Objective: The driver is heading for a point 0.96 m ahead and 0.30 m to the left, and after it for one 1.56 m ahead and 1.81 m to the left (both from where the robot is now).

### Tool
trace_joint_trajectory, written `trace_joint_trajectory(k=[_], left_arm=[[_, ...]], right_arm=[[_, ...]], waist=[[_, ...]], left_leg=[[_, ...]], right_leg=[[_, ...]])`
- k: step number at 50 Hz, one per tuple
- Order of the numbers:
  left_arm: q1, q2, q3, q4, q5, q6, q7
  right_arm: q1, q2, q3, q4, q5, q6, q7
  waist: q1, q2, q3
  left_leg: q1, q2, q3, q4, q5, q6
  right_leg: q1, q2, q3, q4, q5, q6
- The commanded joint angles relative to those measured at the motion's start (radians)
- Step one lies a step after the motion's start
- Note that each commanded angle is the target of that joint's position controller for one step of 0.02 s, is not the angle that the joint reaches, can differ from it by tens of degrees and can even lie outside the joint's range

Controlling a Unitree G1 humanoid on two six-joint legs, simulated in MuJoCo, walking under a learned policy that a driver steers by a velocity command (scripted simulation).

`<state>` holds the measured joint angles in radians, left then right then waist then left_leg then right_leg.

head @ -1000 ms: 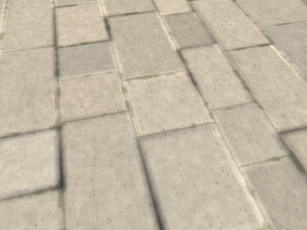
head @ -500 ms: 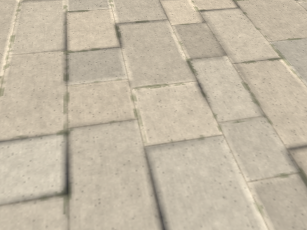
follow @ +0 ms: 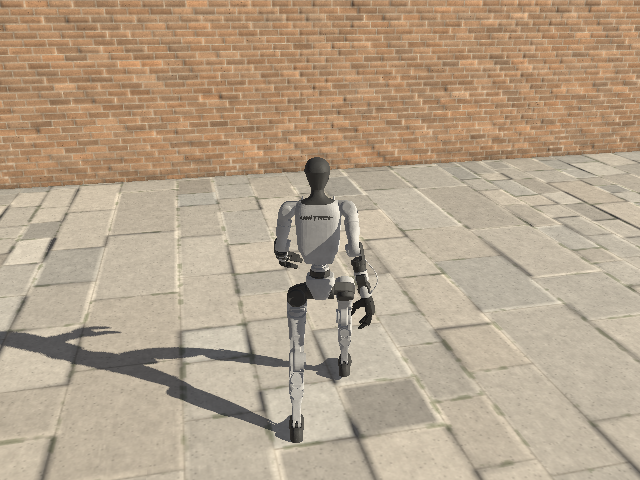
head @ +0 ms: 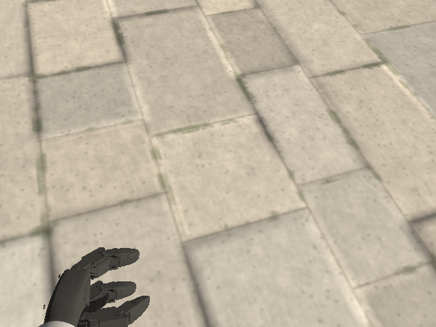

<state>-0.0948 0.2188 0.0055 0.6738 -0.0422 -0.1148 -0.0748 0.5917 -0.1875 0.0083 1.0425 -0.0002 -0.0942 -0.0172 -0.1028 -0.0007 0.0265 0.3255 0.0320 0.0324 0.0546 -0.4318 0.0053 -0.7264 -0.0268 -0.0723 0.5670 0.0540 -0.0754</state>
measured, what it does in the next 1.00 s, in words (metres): walks ahead, turning left: right foot, then left foot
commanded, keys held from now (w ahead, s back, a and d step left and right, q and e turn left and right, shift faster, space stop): w+shift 0.26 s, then w+q+shift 0.74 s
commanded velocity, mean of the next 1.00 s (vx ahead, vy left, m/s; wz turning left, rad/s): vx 0.99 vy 0.00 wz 0.51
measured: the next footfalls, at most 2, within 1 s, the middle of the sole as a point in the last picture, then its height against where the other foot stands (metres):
right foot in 0.04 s outside the picture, level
left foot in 0.54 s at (163, 238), level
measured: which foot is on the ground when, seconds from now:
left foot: down 0.00-0.06, up 0.08-0.52, down 0.54-0.98, up 1.00-1.00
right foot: up 0.00-0.02, down 0.04-0.56, up 0.58-0.98, down 1.00-1.00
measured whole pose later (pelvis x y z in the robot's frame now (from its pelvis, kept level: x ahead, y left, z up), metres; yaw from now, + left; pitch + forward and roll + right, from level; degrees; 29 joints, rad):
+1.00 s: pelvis +0.93 +0.10 +0.00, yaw +32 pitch +2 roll -1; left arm -0.04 0.26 0.03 0.55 -0.03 -0.16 0.00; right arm 0.47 -0.28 -0.08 0.79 0.02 -0.05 -0.01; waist -0.10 -0.01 0.02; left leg 0.05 -0.15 -0.36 0.59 -0.56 0.13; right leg -0.52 0.03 0.11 0.48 -0.01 0.03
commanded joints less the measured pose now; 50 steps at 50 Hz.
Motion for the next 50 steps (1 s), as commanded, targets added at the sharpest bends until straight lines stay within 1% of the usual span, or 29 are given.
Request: trace_joint_trajectory(k=[1,2,3,4,5,6,7,9,10,12,14,18,22,25,26,27,28,29,30,31,32,34,35,37,39,42,47,49,50], left_arm=[[0.13,0.173,0.069,-0.05,-0.015,0.0,0.014],[0.392,0.222,0.094,0.027,-0.02,0.015,0.031],[0.584,0.297,0.11,0.087,0.009,0.027,0.047],[0.616,0.295,0.111,0.111,0.015,0.012,0.034],[0.582,0.191,0.088,0.141,0.023,0.011,0.039],[0.529,0.147,0.076,0.147,0.041,0.004,0.04],[0.454,0.129,0.07,0.154,0.052,-0.007,0.033],[0.346,0.061,0.049,0.159,0.072,-0.019,0.026],[0.325,0.049,0.044,0.165,0.056,-0.016,0.026],[0.33,0.074,0.045,0.184,0.033,-0.02,0.031],[0.353,0.118,0.053,0.19,0.037,-0.028,0.045],[0.455,0.15,0.053,0.206,0.038,-0.047,0.068],[0.531,0.188,0.055,0.226,0.04,-0.019,0.076],[0.506,0.257,0.072,0.194,0.086,0.027,0.089],[0.464,0.274,0.077,0.176,0.094,0.044,0.097],[0.415,0.275,0.076,0.149,0.086,0.051,0.106],[0.568,0.082,0.025,0.106,0.092,0.021,0.083],[0.543,0.088,0.005,0.075,0.042,-0.04,0.062],[0.38,0.183,0.029,0.028,0.007,-0.073,0.059],[0.303,0.176,0.024,-0.008,0.004,-0.088,0.063],[0.266,0.156,0.023,-0.013,0.026,-0.093,0.071],[0.316,0.15,0.033,-0.011,0.046,-0.069,0.072],[0.321,0.151,0.037,-0.013,0.054,-0.055,0.073],[0.257,0.146,0.037,-0.047,0.067,-0.038,0.079],[0.109,0.117,0.029,-0.107,0.072,-0.037,0.082],[0.002,0.091,0.03,-0.159,0.057,-0.042,0.075],[-0.019,0.191,0.082,-0.195,0.002,-0.058,0.076],[0.256,0.25,0.12,-0.152,-0.009,-0.059,0.087],[0.517,0.28,0.123,-0.118,-0.003,-0.042,0.101]], right_arm=[[-0.009,-0.229,-0.051,-0.036,-0.035,0.022,-0.008],[-0.071,-0.246,-0.055,-0.058,-0.039,0.032,-0.01],[-0.035,-0.137,-0.031,-0.106,-0.044,0.019,-0.003],[0.057,-0.012,0.003,-0.099,0.007,-0.03,0.018],[-0.092,-0.15,-0.035,-0.14,0.058,-0.063,0.023],[-0.226,-0.171,-0.04,-0.191,0.088,-0.074,0.023],[-0.287,-0.141,-0.033,-0.214,0.072,-0.078,0.02],[-0.24,-0.101,-0.036,-0.209,0.046,-0.045,0.025],[-0.221,-0.08,-0.033,-0.204,0.041,-0.026,0.026],[-0.268,-0.072,-0.026,-0.231,0.031,0.0,0.018],[-0.372,-0.105,-0.026,-0.275,0.014,0.002,0.011],[-0.543,-0.103,-0.021,-0.321,0.02,-0.017,0.037],[-0.659,-0.115,-0.029,-0.386,0.037,-0.024,0.073],[-0.538,-0.202,-0.072,-0.401,0.049,-0.014,0.093],[-0.344,-0.254,-0.099,-0.361,0.052,0.0,0.089],[-0.103,-0.316,-0.13,-0.302,0.05,0.015,0.078],[-0.071,-0.403,-0.15,-0.292,0.039,0.022,0.069],[-0.071,-0.35,-0.14,-0.315,0.022,0.014,0.068],[-0.058,-0.278,-0.128,-0.303,0.005,0.003,0.06],[-0.108,-0.252,-0.118,-0.311,-0.003,-0.008,0.065],[-0.169,-0.227,-0.11,-0.324,-0.005,-0.016,0.072],[-0.272,-0.2,-0.1,-0.358,-0.004,-0.016,0.064],[-0.282,-0.19,-0.097,-0.36,0.014,-0.012,0.058],[-0.26,-0.185,-0.093,-0.358,0.033,-0.009,0.039],[-0.233,-0.198,-0.095,-0.353,0.032,-0.005,0.015],[-0.184,-0.213,-0.104,-0.332,0.035,0.006,0.008],[-0.166,-0.207,-0.118,-0.304,0.051,0.018,-0.007],[-0.214,-0.219,-0.119,-0.325,0.019,0.033,0.003],[-0.253,-0.15,-0.09,-0.364,-0.017,0.036,0.014]], waist=[[0.224,0.244,-0.075],[0.357,0.235,-0.196],[0.336,0.015,-0.374],[0.251,-0.302,-0.57],[0.281,-0.253,-0.401],[0.259,-0.162,-0.224],[0.201,0.009,-0.129],[0.081,-0.013,-0.056],[0.055,-0.034,-0.021],[0.032,-0.053,0.072],[0.048,-0.039,0.13],[0.131,0.018,0.127],[0.159,-0.002,0.137],[0.055,-0.117,-0.014],[-0.046,-0.165,-0.108],[-0.158,-0.128,-0.201],[-0.007,0.251,-0.292],[-0.007,0.273,-0.435],[-0.048,0.171,-0.306],[-0.008,0.04,-0.202],[0.043,-0.074,-0.125],[0.137,-0.051,-0.056],[0.151,-0.042,-0.027],[0.143,-0.033,0.037],[0.095,0.002,0.091],[0.029,0.056,0.068],[0.046,0.111,0.036],[0.205,0.126,-0.172],[0.308,0.081,-0.367]], left_leg=[[-0.114,0.248,-0.014,0.418,1.486,0.124],[-0.29,0.221,0.008,0.71,1.451,0.097],[-0.689,0.112,-0.025,1.1,0.889,0.085],[-0.948,-0.079,-0.174,1.39,0.026,0.063],[-1.064,-0.022,-0.227,1.444,0.031,0.111],[-1.105,0.016,-0.189,1.459,0.056,0.122],[-1.068,0.056,-0.176,1.39,0.103,0.124],[-0.958,0.125,-0.18,1.305,0.164,0.113],[-0.946,0.142,-0.168,1.276,0.148,0.099],[-0.993,0.171,-0.142,1.203,0.166,0.062],[-1.068,0.176,-0.116,1.07,0.317,0.028],[-0.955,0.106,-0.029,0.725,0.695,0.044],[-0.982,0.032,0.011,0.521,0.711,0.083],[-0.848,-0.1,0.12,0.589,0.464,0.138],[-0.667,-0.124,0.119,0.626,0.381,0.168],[-0.339,-0.11,0.04,0.59,0.36,0.195],[0.059,0.099,-0.426,0.565,0.034,0.365],[0.201,0.238,-0.95,0.287,-0.315,0.47],[0.135,0.21,-0.929,0.193,-0.289,0.368],[-0.024,0.182,-0.828,0.189,-0.149,0.327],[-0.197,0.143,-0.737,0.186,-0.013,0.319],[-0.414,0.053,-0.578,0.164,0.151,0.321],[-0.472,0.029,-0.531,0.151,0.187,0.321],[-0.602,0.002,-0.464,0.129,0.253,0.318],[-0.711,-0.041,-0.41,0.124,0.332,0.296],[-0.791,-0.072,-0.398,0.143,0.293,0.225],[-0.503,-0.006,-0.528,0.314,0.372,0.177],[-0.445,-0.038,-0.478,0.631,0.692,0.126],[-0.635,-0.061,-0.412,0.961,0.542,0.105]], right_leg=[[0.378,0.108,-0.058,0.035,-0.146,-0.067],[0.712,0.069,-0.01,0.03,-0.142,-0.099],[1.149,-0.162,0.351,0.063,-0.478,-0.167],[1.342,-0.354,0.924,-0.19,-0.921,-0.296],[1.235,-0.3,0.942,-0.321,-0.911,-0.227],[1.064,-0.278,0.743,-0.316,-0.721,-0.197],[0.861,-0.244,0.617,-0.341,-0.543,-0.184],[0.599,-0.18,0.456,-0.374,-0.456,-0.179],[0.518,-0.171,0.412,-0.408,-0.455,-0.185],[0.396,-0.163,0.337,-0.476,-0.442,-0.184],[0.37,-0.145,0.244,-0.515,-0.333,-0.177],[0.425,-0.102,0.018,-0.551,-0.143,-0.1],[0.739,-0.158,-0.063,-0.518,0.086,-0.051],[0.95,-0.196,-0.105,-0.194,0.891,-0.011],[0.922,-0.204,-0.106,0.048,1.039,-0.003],[0.717,-0.173,-0.107,0.377,0.945,0.022],[0.218,-0.003,-0.034,0.821,-0.072,0.082],[-0.006,0.119,0.173,0.996,-0.54,0.059],[-0.085,0.056,0.238,0.959,-0.458,-0.002],[-0.068,0.018,0.239,0.87,-0.398,-0.024],[-0.021,-0.004,0.231,0.793,-0.373,-0.022],[0.09,-0.045,0.238,0.684,-0.353,0.014],[0.101,-0.055,0.224,0.626,-0.353,0.039],[0.121,-0.058,0.183,0.481,-0.308,0.087],[0.161,-0.025,0.142,0.274,-0.125,0.117],[0.339,0.045,0.115,0.038,0.116,0.127],[0.373,0.05,0.196,-0.13,0.022,0.118],[0.665,0.025,0.167,-0.081,-0.071,0.07],[1.024,-0.138,0.31,0.046,-0.272,0.031]])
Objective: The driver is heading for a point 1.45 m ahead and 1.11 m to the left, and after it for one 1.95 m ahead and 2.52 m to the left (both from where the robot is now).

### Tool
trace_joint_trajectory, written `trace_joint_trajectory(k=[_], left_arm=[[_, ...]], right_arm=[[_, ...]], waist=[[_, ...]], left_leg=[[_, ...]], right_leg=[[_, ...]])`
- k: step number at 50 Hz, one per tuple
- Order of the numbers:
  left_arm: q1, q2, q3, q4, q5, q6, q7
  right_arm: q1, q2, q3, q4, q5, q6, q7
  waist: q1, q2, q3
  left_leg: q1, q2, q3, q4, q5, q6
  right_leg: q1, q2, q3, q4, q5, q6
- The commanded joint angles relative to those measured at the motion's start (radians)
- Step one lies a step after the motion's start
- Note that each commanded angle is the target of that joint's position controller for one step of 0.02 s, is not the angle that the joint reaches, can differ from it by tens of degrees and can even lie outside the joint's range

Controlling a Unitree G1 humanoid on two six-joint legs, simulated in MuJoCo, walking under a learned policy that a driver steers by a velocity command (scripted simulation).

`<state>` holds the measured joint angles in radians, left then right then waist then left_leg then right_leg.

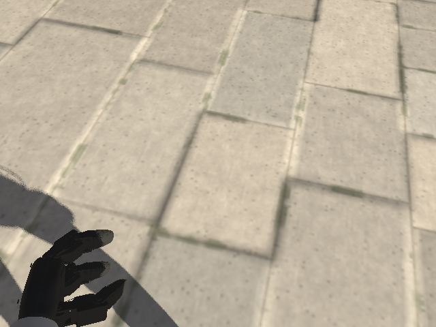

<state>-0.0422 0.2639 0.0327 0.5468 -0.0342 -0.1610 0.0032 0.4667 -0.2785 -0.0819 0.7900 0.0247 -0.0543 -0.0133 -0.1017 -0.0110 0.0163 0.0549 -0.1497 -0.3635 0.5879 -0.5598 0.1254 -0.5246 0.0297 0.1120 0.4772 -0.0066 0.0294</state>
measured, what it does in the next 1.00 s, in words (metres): walks ahead, turning left: left foot, then right foot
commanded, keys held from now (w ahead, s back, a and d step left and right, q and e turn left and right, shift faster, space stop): w+q+shift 0.64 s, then w+shift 0.36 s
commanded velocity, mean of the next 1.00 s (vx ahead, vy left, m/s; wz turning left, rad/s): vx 1.00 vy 0.00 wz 0.81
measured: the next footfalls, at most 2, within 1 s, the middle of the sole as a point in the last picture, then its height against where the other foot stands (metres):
left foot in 0.48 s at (143, 306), level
right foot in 0.92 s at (116, 186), level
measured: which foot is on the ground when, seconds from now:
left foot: up 0.00-0.46, down 0.48-0.92, up 0.94-1.00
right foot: down 0.00-0.48, up 0.50-0.90, down 0.92-1.00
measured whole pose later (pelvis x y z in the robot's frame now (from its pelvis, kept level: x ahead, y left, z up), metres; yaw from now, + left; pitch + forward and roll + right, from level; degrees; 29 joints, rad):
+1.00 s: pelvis +0.81 +0.25 +0.00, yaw +47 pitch +1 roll -2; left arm 0.11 0.27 0.04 0.61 -0.01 -0.13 -0.03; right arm 0.38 -0.27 -0.05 0.81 0.03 -0.05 0.00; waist -0.04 0.02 0.04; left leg -0.13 -0.08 -0.18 1.13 -0.46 0.10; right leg -0.50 0.03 -0.03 0.64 -0.17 -0.01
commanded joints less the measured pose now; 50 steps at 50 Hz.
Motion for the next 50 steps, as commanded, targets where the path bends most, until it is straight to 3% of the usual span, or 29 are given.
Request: trace_joint_trajectory(k=[1,2,3,4,5,6,9,13,17,20,22,23,24,25,26,27,28,29,32,36,38,42,44,45,46,47,48,49,50], left_arm=[[0.51,0.312,0.103,0.054,0.033,0.006,0.0],[0.467,0.201,0.089,0.031,0.035,0.014,-0.009],[0.418,0.133,0.076,0.026,0.027,0.026,0.0],[0.392,0.136,0.073,0.048,0.038,0.038,0.001],[0.375,0.139,0.073,0.072,0.051,0.043,0.0],[0.354,0.121,0.066,0.092,0.061,0.039,0.001],[0.324,0.066,0.054,0.145,0.025,0.031,-0.016],[0.283,0.122,0.064,0.17,0.04,0.029,-0.01],[0.375,0.168,0.064,0.213,0.043,0.035,0.002],[0.415,0.248,0.074,0.227,0.046,0.053,0.019],[0.392,0.308,0.087,0.216,0.042,0.077,0.035],[0.336,0.317,0.092,0.189,0.037,0.083,0.033],[0.263,0.287,0.085,0.159,0.021,0.073,0.027],[0.262,0.089,0.031,0.121,0.05,0.033,0.014],[0.407,0.066,0.002,0.041,0.009,-0.019,-0.005],[0.25,0.17,0.016,0.026,-0.006,-0.043,-0.009],[0.196,0.162,0.019,0.002,-0.022,-0.044,-0.006],[0.216,0.146,0.017,0.028,0.0,-0.032,0.003],[0.272,0.152,0.032,0.053,0.034,0.019,0.002],[0.067,0.053,-0.003,-0.007,0.067,0.03,-0.004],[-0.005,0.031,-0.009,-0.026,0.056,0.021,-0.016],[-0.098,0.099,0.02,-0.064,0.013,0.012,-0.026],[-0.035,0.135,0.041,-0.056,0.01,0.007,-0.03],[0.074,0.168,0.062,-0.036,0.005,0.008,-0.025],[0.246,0.201,0.081,-0.009,-0.004,0.016,-0.014],[0.517,0.229,0.082,0.034,0.006,0.029,-0.002],[0.573,0.308,0.098,0.101,0.027,0.029,-0.028],[0.595,0.187,0.074,0.1,0.028,0.027,-0.035],[0.532,0.128,0.062,0.107,0.029,0.037,-0.024]], right_arm=[[0.111,0.063,0.041,-0.148,0.024,-0.013,0.02],[0.059,-0.034,0.043,-0.123,0.06,-0.003,0.003],[-0.094,-0.11,0.028,-0.14,0.032,0.002,0.0],[-0.18,-0.123,0.021,-0.155,0.004,0.003,0.001],[-0.244,-0.107,0.019,-0.181,-0.014,-0.003,0.008],[-0.239,-0.085,0.017,-0.192,0.0,0.002,0.018],[-0.243,-0.033,0.024,-0.22,0.029,0.032,0.026],[-0.307,-0.044,0.03,-0.248,0.015,0.03,0.04],[-0.468,-0.054,0.032,-0.285,0.009,0.012,0.072],[-0.507,-0.088,0.017,-0.306,0.019,-0.001,0.098],[-0.341,-0.15,-0.019,-0.282,0.032,0.011,0.095],[-0.129,-0.215,-0.055,-0.23,0.033,0.025,0.087],[0.123,-0.271,-0.09,-0.155,0.029,0.036,0.068],[0.103,-0.313,-0.094,-0.132,0.024,0.048,0.05],[-0.006,-0.297,-0.06,-0.205,-0.019,0.013,0.057],[0.015,-0.212,-0.055,-0.217,-0.019,-0.003,0.056],[-0.019,-0.195,-0.047,-0.196,-0.023,-0.023,0.061],[-0.089,-0.168,-0.036,-0.2,-0.02,-0.04,0.064],[-0.199,-0.134,-0.023,-0.207,-0.015,-0.041,0.042],[-0.154,-0.093,-0.007,-0.152,-0.005,-0.032,-0.002],[-0.095,-0.103,-0.009,-0.118,-0.002,-0.033,0.0],[-0.015,-0.109,-0.011,-0.061,0.012,-0.031,0.004],[-0.009,-0.128,-0.018,-0.039,0.0,-0.013,-0.002],[-0.024,-0.146,-0.022,-0.038,-0.016,-0.006,0.002],[-0.076,-0.166,-0.021,-0.049,-0.037,-0.002,0.011],[-0.134,-0.114,0.0,-0.087,-0.06,-0.007,0.016],[0.107,0.039,0.043,-0.082,0.001,-0.028,0.026],[0.034,-0.046,0.044,-0.067,0.039,-0.031,0.019],[-0.149,-0.109,0.029,-0.104,0.038,-0.036,0.02]], waist=[[0.151,-0.478,-0.538],[0.192,-0.416,-0.426],[0.235,-0.248,-0.249],[0.227,-0.049,-0.137],[0.206,0.008,-0.052],[0.168,-0.018,-0.018],[0.123,-0.069,0.028],[0.1,-0.03,0.106],[0.162,0.035,0.158],[0.136,-0.033,0.106],[0.008,-0.135,0.0],[-0.104,-0.158,-0.096],[-0.22,-0.077,-0.166],[-0.11,0.321,-0.114],[0.038,0.352,-0.385],[-0.041,0.13,-0.326],[0.026,-0.009,-0.124],[0.086,-0.118,-0.066],[0.175,-0.054,0.046],[0.082,0.006,0.103],[0.017,0.037,0.085],[-0.032,0.089,0.096],[0.016,0.119,0.066],[0.081,0.135,-0.009],[0.197,0.151,-0.128],[0.319,0.106,-0.311],[0.178,-0.435,-0.503],[0.241,-0.366,-0.422],[0.268,-0.198,-0.219]], left_leg=[[-0.737,-0.002,0.085,0.777,-0.034,-0.059],[-0.873,0.127,0.141,0.88,0.06,-0.058],[-0.913,0.154,0.194,0.881,0.148,-0.06],[-0.879,0.188,0.226,0.846,0.202,-0.063],[-0.853,0.223,0.234,0.793,0.235,-0.06],[-0.808,0.263,0.224,0.764,0.253,-0.057],[-0.842,0.324,0.248,0.736,0.254,-0.046],[-0.884,0.33,0.272,0.621,0.469,-0.077],[-0.859,0.273,0.397,0.363,0.644,-0.046],[-0.665,0.152,0.542,0.215,0.617,0.003],[-0.465,0.082,0.571,0.231,0.482,0.038],[-0.213,0.068,0.542,0.227,0.434,0.077],[0.141,0.105,0.427,0.076,0.523,0.134],[0.322,0.209,0.182,0.069,0.667,0.194],[0.482,0.404,-0.446,-0.159,0.108,0.411],[0.391,0.405,-0.524,-0.321,-0.096,0.333],[0.191,0.394,-0.475,-0.378,-0.056,0.292],[0.025,0.36,-0.391,-0.365,0.037,0.257],[-0.303,0.235,-0.174,-0.384,0.212,0.235],[-0.505,0.131,0.09,-0.371,0.424,0.166],[-0.545,0.135,0.109,-0.382,0.364,0.13],[-0.245,0.229,0.032,-0.307,0.406,0.113],[-0.085,0.281,0.025,-0.228,0.723,0.093],[-0.034,0.284,0.037,-0.115,0.987,0.075],[-0.072,0.258,0.076,0.075,1.17,0.047],[-0.314,0.221,0.099,0.425,1.012,0.023],[-0.681,0.032,0.159,0.827,0.131,-0.051],[-0.821,0.085,0.151,0.884,0.109,-0.038],[-0.889,0.132,0.194,0.881,0.158,-0.029]], right_leg=[[1.155,-0.473,0.769,-0.088,-0.641,-0.274],[1.075,-0.457,0.862,-0.17,-0.924,-0.235],[0.923,-0.4,0.658,-0.183,-0.792,-0.189],[0.768,-0.357,0.492,-0.19,-0.566,-0.163],[0.638,-0.327,0.376,-0.202,-0.393,-0.163],[0.549,-0.305,0.289,-0.22,-0.308,-0.16],[0.465,-0.281,0.108,-0.266,-0.199,-0.156],[0.386,-0.258,-0.107,-0.333,-0.028,-0.151],[0.476,-0.227,-0.269,-0.346,0.165,-0.089],[0.562,-0.228,-0.351,-0.236,0.778,-0.034],[0.599,-0.273,-0.353,0.017,1.198,-0.045],[0.508,-0.286,-0.333,0.251,1.257,-0.067],[0.281,-0.212,-0.328,0.619,0.904,-0.059],[-0.071,0.028,-0.287,1.114,-0.466,-0.029],[-0.33,0.046,0.014,1.249,-0.565,-0.049],[-0.347,-0.011,0.064,1.133,-0.446,-0.087],[-0.356,-0.033,0.045,1.006,-0.395,-0.09],[-0.27,-0.082,0.056,0.91,-0.352,-0.077],[-0.114,-0.126,0.048,0.719,-0.313,-0.004],[0.012,-0.119,-0.071,0.341,0.061,0.043],[0.143,-0.08,-0.109,0.192,0.255,0.036],[0.032,-0.077,-0.071,0.023,0.189,-0.001],[0.032,-0.058,-0.09,0.015,0.069,-0.036],[0.133,-0.031,-0.118,0.032,0.002,-0.066],[0.342,-0.034,-0.139,0.071,-0.026,-0.101],[0.732,-0.162,0.01,0.189,-0.142,-0.139],[1.075,-0.406,0.634,-0.038,-0.628,-0.334],[1.056,-0.406,0.82,-0.197,-0.861,-0.29],[0.919,-0.374,0.642,-0.2,-0.742,-0.252]])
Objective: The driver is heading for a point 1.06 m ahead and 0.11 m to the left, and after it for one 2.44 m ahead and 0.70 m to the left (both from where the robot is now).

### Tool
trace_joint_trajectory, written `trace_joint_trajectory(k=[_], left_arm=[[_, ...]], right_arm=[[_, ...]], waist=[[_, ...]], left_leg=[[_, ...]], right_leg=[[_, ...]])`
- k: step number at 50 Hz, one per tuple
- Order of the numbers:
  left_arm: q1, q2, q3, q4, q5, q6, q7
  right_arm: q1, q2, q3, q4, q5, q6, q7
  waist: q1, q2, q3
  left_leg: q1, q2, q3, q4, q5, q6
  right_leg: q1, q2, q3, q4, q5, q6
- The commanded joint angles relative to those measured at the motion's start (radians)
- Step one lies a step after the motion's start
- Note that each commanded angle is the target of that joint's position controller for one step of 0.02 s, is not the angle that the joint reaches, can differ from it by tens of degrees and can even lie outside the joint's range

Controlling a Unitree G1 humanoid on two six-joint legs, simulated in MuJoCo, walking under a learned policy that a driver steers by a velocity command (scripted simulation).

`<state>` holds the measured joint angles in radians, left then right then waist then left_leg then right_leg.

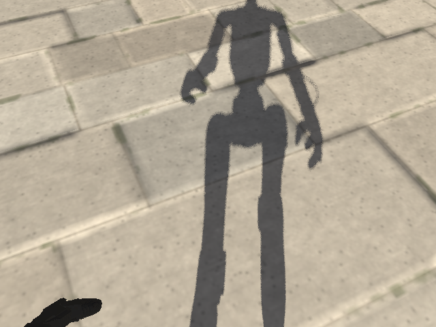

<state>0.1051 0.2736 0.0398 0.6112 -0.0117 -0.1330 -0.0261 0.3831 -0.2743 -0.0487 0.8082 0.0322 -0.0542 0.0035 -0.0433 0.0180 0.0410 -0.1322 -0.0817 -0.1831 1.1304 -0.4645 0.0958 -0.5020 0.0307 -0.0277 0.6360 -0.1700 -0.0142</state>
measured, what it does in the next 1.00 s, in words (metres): walks ahead: left foot, then right foot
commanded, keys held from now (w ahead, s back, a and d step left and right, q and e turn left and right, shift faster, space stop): w+shift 1.00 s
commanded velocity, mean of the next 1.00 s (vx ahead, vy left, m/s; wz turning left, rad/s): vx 1.00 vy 0.00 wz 0.06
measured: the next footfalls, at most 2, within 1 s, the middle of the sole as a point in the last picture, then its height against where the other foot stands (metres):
left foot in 0.42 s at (172, 279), level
right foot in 0.90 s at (227, 156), level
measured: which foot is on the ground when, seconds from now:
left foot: up 0.00-0.40, down 0.42-0.92, up 0.94-1.00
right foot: down 0.00-0.42, up 0.44-0.88, down 0.90-1.00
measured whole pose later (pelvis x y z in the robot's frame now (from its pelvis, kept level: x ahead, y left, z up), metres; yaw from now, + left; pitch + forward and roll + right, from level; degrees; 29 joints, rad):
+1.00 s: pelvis +0.94 +0.02 +0.00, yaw +1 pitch +1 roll -2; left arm 0.12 0.26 0.03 0.71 -0.01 -0.10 -0.04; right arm 0.39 -0.25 -0.01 0.90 0.03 -0.09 0.01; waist 0.00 0.01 0.05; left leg -0.14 -0.01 -0.09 1.24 -0.37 0.08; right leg -0.50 0.06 -0.07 0.62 -0.14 -0.08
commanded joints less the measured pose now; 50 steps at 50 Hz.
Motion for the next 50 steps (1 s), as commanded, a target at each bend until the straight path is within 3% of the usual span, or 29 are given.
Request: trace_joint_trajectory(k=[1,3,4,6,9,11,16,18,19,20,21,22,23,24,26,27,29,30,33,37,41,43,44,45,46,47,48,49,50], left_arm=[[0.358,0.13,0.054,0.056,0.019,0.016,0.004],[0.291,0.083,0.035,0.074,0.039,0.009,-0.005],[0.269,0.047,0.023,0.082,0.032,0.007,-0.013],[0.26,0.042,0.018,0.098,0.003,0.006,-0.018],[0.286,0.102,0.029,0.12,-0.001,0.002,-0.002],[0.311,0.105,0.026,0.136,-0.006,0.001,0.008],[0.427,0.138,0.022,0.201,-0.022,0.019,0.022],[0.435,0.174,0.026,0.22,-0.005,0.036,0.026],[0.435,0.193,0.028,0.23,0.009,0.048,0.031],[0.402,0.211,0.031,0.234,0.019,0.065,0.037],[0.357,0.196,0.023,0.209,0.03,0.073,0.048],[0.525,-0.017,-0.032,0.173,0.023,0.047,0.029],[0.489,0.05,-0.027,0.193,-0.02,0.01,0.023],[0.31,0.118,-0.002,0.141,-0.063,-0.004,0.024],[0.16,0.088,-0.011,0.099,-0.032,-0.018,0.024],[0.194,0.075,-0.007,0.103,-0.022,-0.004,0.019],[0.232,0.044,-0.012,0.119,-0.019,0.03,0.011],[0.214,0.033,-0.016,0.115,-0.014,0.043,0.011],[0.052,0.045,-0.023,0.064,0.009,0.044,0.017],[-0.143,0.027,-0.033,0.016,0.002,0.013,-0.016],[-0.255,0.061,-0.02,-0.039,-0.014,0.005,-0.041],[-0.177,0.111,0.004,-0.042,-0.018,0.01,-0.04],[-0.052,0.153,0.024,-0.024,-0.03,0.02,-0.031],[0.17,0.187,0.042,0.028,-0.034,0.034,-0.014],[0.393,0.263,0.056,0.088,-0.019,0.051,0.005],[0.423,0.283,0.067,0.109,-0.014,0.033,-0.014],[0.417,0.168,0.046,0.125,-0.002,0.036,-0.009],[0.36,0.121,0.034,0.128,0.011,0.034,-0.002],[0.305,0.129,0.035,0.14,0.023,0.023,-0.008]], right_arm=[[-0.185,-0.098,0.005,-0.155,0.007,-0.047,0.001],[-0.21,-0.055,0.005,-0.175,-0.007,-0.056,0.011],[-0.187,-0.042,0.005,-0.165,0.002,-0.047,0.013],[-0.172,-0.024,0.012,-0.159,-0.001,-0.035,0.014],[-0.288,-0.018,0.026,-0.202,-0.024,-0.042,0.019],[-0.386,-0.019,0.032,-0.23,-0.029,-0.052,0.03],[-0.55,-0.041,0.023,-0.284,-0.009,-0.072,0.061],[-0.515,-0.087,0.0,-0.294,-0.007,-0.068,0.06],[-0.424,-0.125,-0.019,-0.284,-0.001,-0.059,0.053],[-0.232,-0.162,-0.042,-0.241,0.005,-0.046,0.039],[0.029,-0.199,-0.059,-0.166,0.003,-0.03,0.023],[0.113,-0.31,-0.078,-0.136,-0.03,-0.042,0.028],[0.179,-0.22,-0.064,-0.105,-0.022,-0.046,0.03],[0.112,-0.158,-0.044,-0.088,-0.025,-0.047,0.025],[-0.025,-0.115,-0.03,-0.086,-0.046,-0.057,0.031],[-0.069,-0.071,-0.017,-0.083,-0.064,-0.064,0.036],[-0.112,-0.029,-0.007,-0.071,-0.043,-0.068,0.04],[-0.112,-0.035,-0.008,-0.058,-0.029,-0.073,0.039],[-0.064,-0.088,-0.017,-0.034,-0.031,-0.083,0.02],[0.057,-0.111,-0.012,0.001,-0.015,-0.089,0.001],[0.14,-0.143,-0.013,0.053,-0.009,-0.049,-0.007],[0.144,-0.183,-0.02,0.067,-0.034,-0.024,-0.012],[0.133,-0.199,-0.023,0.076,-0.058,-0.009,-0.014],[0.08,-0.204,-0.021,0.071,-0.07,0.006,-0.018],[0.088,-0.133,0.001,0.033,-0.087,0.001,-0.026],[0.279,0.047,0.049,0.046,-0.032,-0.035,0.003],[0.172,-0.094,0.021,0.044,0.011,-0.066,0.008],[-0.015,-0.138,0.008,-0.017,0.045,-0.079,0.008],[-0.115,-0.103,0.021,-0.055,0.031,-0.09,0.005]], waist=[[0.198,-0.03,-0.137],[0.099,-0.033,-0.05],[0.069,-0.067,-0.037],[0.035,-0.07,0.005],[0.046,-0.046,0.081],[0.077,-0.047,0.103],[0.114,-0.064,0.119],[0.065,-0.14,0.041],[0.003,-0.194,-0.034],[-0.111,-0.221,-0.136],[-0.23,-0.181,-0.262],[-0.083,0.196,-0.47],[-0.13,0.25,-0.59],[-0.124,0.213,-0.34],[-0.044,-0.009,-0.117],[0.024,0.006,-0.09],[0.083,0.049,-0.043],[0.096,0.049,-0.002],[0.063,0.005,0.094],[-0.012,-0.03,0.109],[-0.024,-0.006,0.128],[0.043,0.071,0.028],[0.122,0.123,-0.065],[0.25,0.145,-0.177],[0.287,0.016,-0.36],[0.154,-0.429,-0.574],[0.21,-0.282,-0.511],[0.211,-0.197,-0.3],[0.173,-0.013,-0.174]], left_leg=[[-0.67,0.092,0.045,0.287,0.099,0.004],[-0.604,0.155,0.042,0.169,0.149,0.007],[-0.577,0.169,0.05,0.13,0.157,0.005],[-0.598,0.201,0.067,0.054,0.152,-0.009],[-0.687,0.227,0.1,-0.109,0.33,-0.045],[-0.606,0.205,0.15,-0.28,0.504,-0.056],[-0.444,0.116,0.213,-0.575,0.645,-0.036],[-0.378,0.053,0.255,-0.578,0.515,-0.004],[-0.284,0.028,0.266,-0.555,0.44,0.02],[-0.074,0.015,0.275,-0.554,0.42,0.048],[0.29,0.115,0.164,-0.501,0.379,0.076],[0.729,0.408,-0.408,-0.563,-0.029,0.254],[0.749,0.427,-0.713,-0.804,-0.285,0.244],[0.596,0.392,-0.561,-0.845,-0.203,0.186],[0.218,0.324,-0.312,-0.876,0.075,0.161],[0.088,0.289,-0.236,-0.9,0.11,0.153],[-0.051,0.263,-0.157,-0.958,0.12,0.165],[-0.108,0.261,-0.124,-0.988,0.125,0.164],[-0.161,0.237,-0.015,-1.043,0.275,0.159],[-0.174,0.2,0.118,-1.11,0.382,0.114],[0.16,0.269,0.139,-1.048,0.626,0.085],[0.313,0.3,0.141,-0.88,1.108,0.06],[0.354,0.309,0.148,-0.711,1.345,0.049],[0.258,0.292,0.181,-0.44,1.419,0.02],[-0.054,0.237,0.17,-0.071,1.064,0.014],[-0.441,-0.007,0.075,0.352,0.084,-0.051],[-0.555,0.053,-0.005,0.379,0.07,-0.004],[-0.615,0.097,0.026,0.378,0.08,0.01],[-0.602,0.131,0.041,0.3,0.105,0.016]], right_leg=[[0.733,-0.323,0.646,-0.364,-0.374,-0.188],[0.53,-0.255,0.489,-0.392,-0.202,-0.196],[0.485,-0.234,0.442,-0.417,-0.172,-0.197],[0.415,-0.236,0.393,-0.455,-0.124,-0.214],[0.366,-0.237,0.302,-0.526,-0.001,-0.222],[0.312,-0.188,0.18,-0.562,0.108,-0.188],[0.459,-0.22,0.071,-0.597,0.326,-0.151],[0.599,-0.252,0.053,-0.454,0.769,-0.126],[0.646,-0.266,0.046,-0.321,0.992,-0.114],[0.605,-0.262,0.021,-0.102,1.136,-0.093],[0.356,-0.232,0.021,0.227,0.953,-0.066],[-0.095,-0.034,0.083,0.695,0.025,-0.017],[-0.188,0.001,0.211,0.794,-0.284,-0.056],[-0.296,-0.054,0.177,0.825,-0.251,-0.073],[-0.253,-0.125,0.146,0.711,-0.146,-0.075],[-0.181,-0.162,0.155,0.667,-0.101,-0.073],[-0.136,-0.194,0.146,0.604,-0.099,-0.051],[-0.15,-0.209,0.139,0.561,-0.095,-0.038],[-0.243,-0.212,0.102,0.363,0.125,0.004],[-0.044,-0.133,0.012,0.021,0.482,-0.001],[-0.119,-0.072,-0.009,-0.162,0.389,-0.032],[-0.039,0.0,-0.052,-0.131,0.234,-0.064],[0.079,0.026,-0.064,-0.089,0.152,-0.09],[0.334,0.008,-0.057,-0.079,0.153,-0.115],[0.744,-0.193,0.21,0.039,0.03,-0.137],[1.095,-0.416,0.836,-0.199,-0.463,-0.363],[1.06,-0.371,0.938,-0.352,-0.609,-0.298],[0.903,-0.345,0.731,-0.345,-0.474,-0.258],[0.706,-0.307,0.617,-0.378,-0.288,-0.242]])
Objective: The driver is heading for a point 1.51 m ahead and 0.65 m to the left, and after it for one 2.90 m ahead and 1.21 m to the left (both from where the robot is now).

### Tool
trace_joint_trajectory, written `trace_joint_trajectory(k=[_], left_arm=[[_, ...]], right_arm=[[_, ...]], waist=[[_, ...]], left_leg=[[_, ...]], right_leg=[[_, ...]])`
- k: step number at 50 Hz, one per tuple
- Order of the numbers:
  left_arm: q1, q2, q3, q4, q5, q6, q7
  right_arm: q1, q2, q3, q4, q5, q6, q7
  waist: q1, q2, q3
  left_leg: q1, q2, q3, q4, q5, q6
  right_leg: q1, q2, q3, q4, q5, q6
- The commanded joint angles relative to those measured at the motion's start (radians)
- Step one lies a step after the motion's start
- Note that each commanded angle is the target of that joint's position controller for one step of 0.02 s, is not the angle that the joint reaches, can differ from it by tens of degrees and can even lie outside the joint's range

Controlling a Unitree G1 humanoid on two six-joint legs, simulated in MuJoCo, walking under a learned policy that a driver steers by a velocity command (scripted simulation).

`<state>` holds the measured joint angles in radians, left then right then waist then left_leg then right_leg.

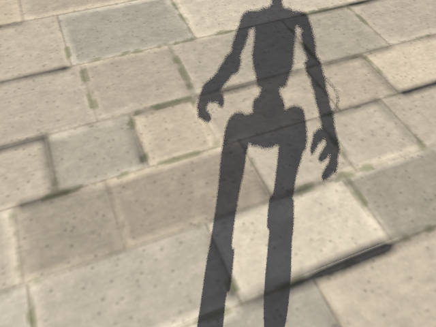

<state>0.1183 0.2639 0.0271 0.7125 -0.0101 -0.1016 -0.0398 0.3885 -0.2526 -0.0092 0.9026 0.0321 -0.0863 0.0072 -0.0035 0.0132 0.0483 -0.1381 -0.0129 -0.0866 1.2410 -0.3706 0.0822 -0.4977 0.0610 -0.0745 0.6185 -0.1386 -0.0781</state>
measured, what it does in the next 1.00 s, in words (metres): walks ahead, turning left: left foot, then right foot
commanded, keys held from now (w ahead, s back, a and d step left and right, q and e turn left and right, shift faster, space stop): w+shift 0.06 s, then w+q+shift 0.82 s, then w+shift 0.12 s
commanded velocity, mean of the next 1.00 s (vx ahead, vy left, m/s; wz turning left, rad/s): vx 1.00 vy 0.00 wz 0.68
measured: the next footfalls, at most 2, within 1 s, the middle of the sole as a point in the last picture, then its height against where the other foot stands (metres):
left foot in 0.40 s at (173, 277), level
right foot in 0.86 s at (178, 163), level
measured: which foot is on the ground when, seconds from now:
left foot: up 0.00-0.38, down 0.40-0.86, up 0.88-1.00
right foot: down 0.00-0.40, up 0.42-0.84, down 0.86-1.00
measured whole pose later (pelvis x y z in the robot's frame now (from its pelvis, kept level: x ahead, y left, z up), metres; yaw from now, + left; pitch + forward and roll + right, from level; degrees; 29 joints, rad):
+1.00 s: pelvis +0.91 +0.22 +0.02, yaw +43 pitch +0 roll -3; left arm 0.24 0.29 0.07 0.67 0.01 -0.12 -0.01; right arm 0.27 -0.30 -0.05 0.73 0.03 -0.04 0.00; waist 0.02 0.03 0.04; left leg -0.43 -0.02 -0.07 1.33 -0.36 0.08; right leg -0.29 0.04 0.00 0.50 -0.21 0.02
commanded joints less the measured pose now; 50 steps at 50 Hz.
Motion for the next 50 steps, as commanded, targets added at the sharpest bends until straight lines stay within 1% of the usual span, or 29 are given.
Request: trace_joint_trajectory(k=[1,2,4,6,8,13,16,18,19,20,21,22,23,24,25,27,29,33,35,39,41,42,43,44,45,46,47,48,50], left_arm=[[0.234,0.116,0.042,0.039,0.035,-0.02,0.001],[0.197,0.076,0.03,0.043,0.05,-0.024,-0.002],[0.163,0.039,0.02,0.053,0.024,-0.024,-0.007],[0.163,0.082,0.03,0.069,0.009,-0.033,-0.002],[0.182,0.11,0.038,0.082,0.019,-0.038,0.01],[0.267,0.145,0.035,0.111,0.015,-0.049,0.032],[0.292,0.193,0.046,0.112,0.024,-0.014,0.043],[0.267,0.248,0.061,0.093,0.042,0.025,0.06],[0.216,0.264,0.066,0.076,0.047,0.041,0.067],[0.162,0.262,0.066,0.053,0.037,0.043,0.076],[0.232,0.078,0.019,0.012,0.048,0.002,0.058],[0.325,0.059,-0.01,-0.048,-0.006,-0.056,0.031],[0.15,0.151,0.007,-0.065,-0.033,-0.085,0.027],[0.057,0.136,0.006,-0.112,-0.042,-0.093,0.03],[0.032,0.117,0.003,-0.107,-0.012,-0.089,0.041],[0.074,0.117,0.012,-0.099,0.022,-0.067,0.039],[0.058,0.113,0.017,-0.109,0.032,-0.049,0.04],[-0.179,0.054,0.002,-0.201,0.038,-0.042,0.043],[-0.239,0.049,0.009,-0.227,0.024,-0.047,0.039],[-0.27,0.118,0.048,-0.256,-0.022,-0.057,0.04],[-0.145,0.175,0.082,-0.236,-0.032,-0.066,0.045],[0.054,0.196,0.1,-0.208,-0.039,-0.062,0.052],[0.314,0.232,0.103,-0.171,-0.037,-0.045,0.066],[0.34,0.313,0.109,-0.131,0.002,-0.05,0.042],[0.285,0.196,0.096,-0.157,0.008,-0.041,0.035],[0.261,0.123,0.08,-0.147,0.008,-0.027,0.042],[0.251,0.126,0.077,-0.113,0.022,-0.016,0.04],[0.235,0.126,0.074,-0.086,0.031,-0.014,0.035],[0.204,0.07,0.053,-0.046,0.029,-0.021,0.022]], right_arm=[[-0.156,-0.109,-0.023,-0.157,0.007,-0.057,-0.001],[-0.123,-0.089,-0.022,-0.151,0.003,-0.045,0.005],[-0.079,-0.056,-0.018,-0.131,0.004,-0.013,0.008],[-0.141,-0.046,-0.009,-0.147,0.002,0.009,0.003],[-0.229,-0.058,-0.009,-0.179,-0.006,0.01,0.0],[-0.391,-0.038,-0.004,-0.241,-0.001,-0.007,0.038],[-0.431,-0.101,-0.031,-0.275,0.003,-0.016,0.066],[-0.291,-0.163,-0.065,-0.27,0.014,-0.003,0.068],[-0.078,-0.218,-0.094,-0.222,0.014,0.015,0.062],[0.162,-0.278,-0.126,-0.162,0.012,0.035,0.047],[0.165,-0.365,-0.147,-0.164,0.008,0.055,0.032],[0.097,-0.319,-0.125,-0.205,-0.016,0.031,0.035],[0.12,-0.222,-0.113,-0.211,-0.027,0.016,0.03],[0.09,-0.198,-0.103,-0.197,-0.038,-0.003,0.037],[0.04,-0.159,-0.091,-0.2,-0.032,-0.019,0.045],[-0.067,-0.149,-0.086,-0.231,-0.03,-0.016,0.034],[-0.067,-0.135,-0.082,-0.228,-0.004,-0.011,0.021],[-0.022,-0.136,-0.079,-0.211,-0.001,0.002,-0.018],[0.007,-0.15,-0.086,-0.196,0.001,0.009,-0.02],[0.035,-0.14,-0.096,-0.162,0.021,0.013,-0.03],[0.021,-0.15,-0.105,-0.159,0.009,0.027,-0.032],[-0.021,-0.151,-0.1,-0.179,-0.015,0.033,-0.021],[-0.042,-0.075,-0.071,-0.215,-0.053,0.035,-0.01],[0.162,0.017,-0.031,-0.264,0.023,0.021,-0.002],[0.118,-0.076,-0.034,-0.224,0.05,0.029,-0.018],[-0.031,-0.133,-0.042,-0.236,0.02,0.033,-0.017],[-0.121,-0.129,-0.044,-0.252,-0.007,0.03,-0.014],[-0.193,-0.114,-0.046,-0.277,-0.03,0.02,-0.01],[-0.183,-0.066,-0.039,-0.282,0.002,0.024,0.002]], waist=[[0.081,0.026,-0.116],[0.027,-0.003,-0.09],[-0.026,-0.03,-0.044],[-0.021,-0.034,0.04],[-0.001,-0.026,0.079],[0.054,-0.025,0.1],[0.036,-0.055,0.064],[-0.07,-0.147,-0.041],[-0.178,-0.183,-0.145],[-0.288,-0.131,-0.231],[-0.164,0.335,-0.25],[-0.071,0.328,-0.481],[-0.148,0.137,-0.378],[-0.099,-0.005,-0.206],[-0.05,-0.111,-0.154],[0.038,-0.071,-0.07],[0.052,-0.051,-0.022],[-0.035,0.004,0.068],[-0.078,0.032,0.047],[-0.084,0.074,0.025],[-0.004,0.089,-0.065],[0.112,0.097,-0.215],[0.202,0.022,-0.409],[0.057,-0.576,-0.58],[0.102,-0.432,-0.45],[0.14,-0.263,-0.276],[0.129,-0.054,-0.158],[0.111,-0.01,-0.084],[0.046,-0.064,-0.023]], left_leg=[[-0.562,0.1,-0.051,0.105,0.046,0.028],[-0.504,0.129,-0.056,0.078,0.067,0.023],[-0.49,0.165,-0.045,0.008,0.063,0.004],[-0.564,0.192,-0.047,-0.072,0.132,-0.022],[-0.612,0.18,-0.042,-0.195,0.293,-0.038],[-0.475,0.12,0.084,-0.519,0.674,-0.007],[-0.454,0.012,0.185,-0.62,0.591,0.031],[-0.336,-0.075,0.255,-0.57,0.393,0.065],[-0.127,-0.088,0.238,-0.532,0.324,0.094],[0.213,-0.066,0.137,-0.574,0.315,0.122],[0.502,0.098,-0.198,-0.602,0.316,0.253],[0.699,0.29,-0.837,-0.896,-0.279,0.442],[0.61,0.247,-0.823,-0.994,-0.339,0.328],[0.427,0.213,-0.733,-1.01,-0.216,0.279],[0.28,0.174,-0.64,-1.0,-0.093,0.255],[0.046,0.079,-0.483,-1.015,0.083,0.256],[-0.057,0.051,-0.411,-1.035,0.168,0.255],[-0.265,-0.027,-0.305,-1.046,0.247,0.207],[-0.321,-0.037,-0.312,-1.042,0.198,0.161],[-0.119,0.007,-0.412,-0.918,0.201,0.12],[-0.006,0.012,-0.408,-0.735,0.481,0.085],[-0.021,-0.009,-0.36,-0.515,0.605,0.052],[-0.221,-0.042,-0.282,-0.171,0.356,0.029],[-0.568,-0.137,-0.183,0.173,-0.191,-0.014],[-0.686,-0.009,-0.136,0.245,-0.088,-0.016],[-0.708,0.012,-0.083,0.241,-0.016,-0.016],[-0.672,0.037,-0.052,0.198,0.015,-0.016],[-0.647,0.063,-0.047,0.131,0.036,-0.01],[-0.584,0.102,-0.057,0.056,0.03,0.001]], right_leg=[[0.555,-0.299,0.558,-0.371,-0.198,-0.18],[0.447,-0.27,0.495,-0.39,-0.159,-0.181],[0.346,-0.263,0.399,-0.447,-0.142,-0.183],[0.277,-0.281,0.303,-0.509,-0.075,-0.166],[0.261,-0.251,0.165,-0.536,0.057,-0.132],[0.319,-0.226,-0.068,-0.602,0.197,-0.048],[0.573,-0.249,-0.118,-0.496,0.651,0.0],[0.694,-0.282,-0.133,-0.222,1.188,0.021],[0.652,-0.291,-0.125,0.027,1.302,0.024],[0.433,-0.254,-0.12,0.358,1.163,0.05],[0.015,-0.019,-0.081,0.852,-0.105,0.115],[-0.272,0.047,0.203,1.054,-0.377,0.094],[-0.291,-0.023,0.251,0.963,-0.281,0.026],[-0.3,-0.049,0.237,0.85,-0.243,0.012],[-0.24,-0.09,0.239,0.755,-0.221,0.011],[-0.122,-0.12,0.237,0.641,-0.189,0.045],[-0.108,-0.138,0.211,0.518,-0.18,0.082],[-0.022,-0.089,0.144,0.13,0.114,0.141],[0.114,-0.038,0.126,-0.015,0.267,0.15],[0.153,-0.035,0.201,-0.16,0.249,0.147],[0.277,-0.026,0.18,-0.168,0.159,0.114],[0.5,-0.075,0.178,-0.113,0.107,0.083],[0.86,-0.247,0.341,0.01,-0.101,0.049],[1.137,-0.536,1.02,-0.242,-0.509,-0.174],[1.03,-0.493,1.089,-0.325,-0.797,-0.147],[0.882,-0.422,0.876,-0.325,-0.664,-0.098],[0.716,-0.367,0.717,-0.341,-0.45,-0.078],[0.598,-0.329,0.609,-0.348,-0.301,-0.08],[0.457,-0.286,0.479,-0.392,-0.188,-0.086]])
Keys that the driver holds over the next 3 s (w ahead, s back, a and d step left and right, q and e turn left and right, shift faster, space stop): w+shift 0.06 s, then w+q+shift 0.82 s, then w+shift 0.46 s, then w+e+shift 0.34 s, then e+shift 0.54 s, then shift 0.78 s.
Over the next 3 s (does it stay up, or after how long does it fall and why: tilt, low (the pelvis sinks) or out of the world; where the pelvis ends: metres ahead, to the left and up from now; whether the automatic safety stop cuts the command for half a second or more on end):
stays up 1.59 0.97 0.03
